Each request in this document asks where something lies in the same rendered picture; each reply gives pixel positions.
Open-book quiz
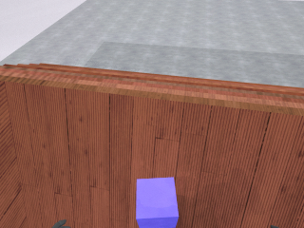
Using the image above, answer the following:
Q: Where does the carton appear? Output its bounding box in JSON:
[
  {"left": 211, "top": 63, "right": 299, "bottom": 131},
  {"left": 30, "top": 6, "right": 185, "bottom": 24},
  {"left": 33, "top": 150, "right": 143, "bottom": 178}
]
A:
[{"left": 136, "top": 177, "right": 179, "bottom": 228}]

